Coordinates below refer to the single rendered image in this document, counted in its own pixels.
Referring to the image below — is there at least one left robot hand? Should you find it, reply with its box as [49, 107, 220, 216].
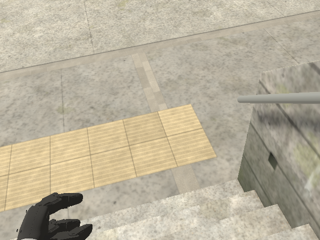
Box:
[16, 192, 93, 240]

